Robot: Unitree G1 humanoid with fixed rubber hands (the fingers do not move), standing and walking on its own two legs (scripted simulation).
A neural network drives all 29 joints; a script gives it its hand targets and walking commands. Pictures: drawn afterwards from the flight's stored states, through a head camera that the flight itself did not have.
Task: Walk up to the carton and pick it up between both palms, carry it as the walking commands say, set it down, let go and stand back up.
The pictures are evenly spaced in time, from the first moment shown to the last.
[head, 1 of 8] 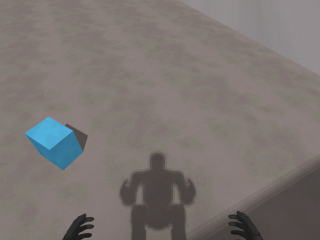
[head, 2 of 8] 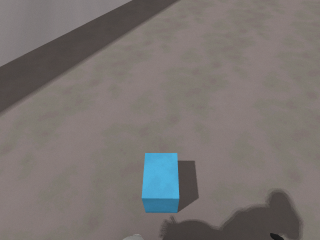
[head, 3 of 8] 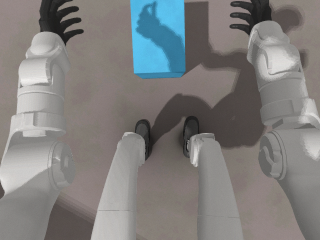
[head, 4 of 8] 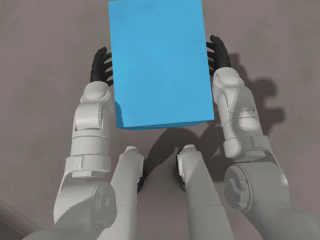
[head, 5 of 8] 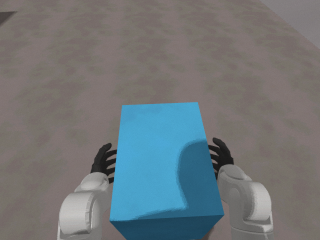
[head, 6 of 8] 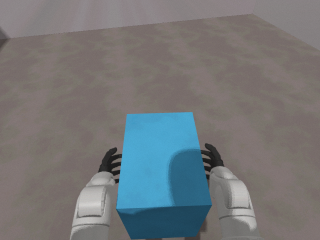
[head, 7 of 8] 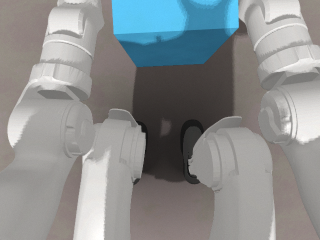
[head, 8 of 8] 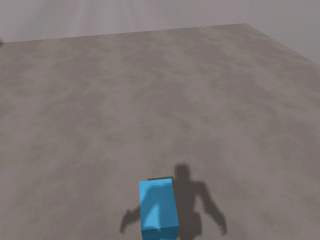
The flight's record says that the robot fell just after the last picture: no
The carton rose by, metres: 0.73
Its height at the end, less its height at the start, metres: +0.00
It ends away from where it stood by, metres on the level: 2.54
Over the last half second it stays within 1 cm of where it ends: yes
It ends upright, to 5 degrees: yes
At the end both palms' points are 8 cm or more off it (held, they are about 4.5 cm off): yes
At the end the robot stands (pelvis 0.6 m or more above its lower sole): yes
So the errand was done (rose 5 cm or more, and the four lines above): yes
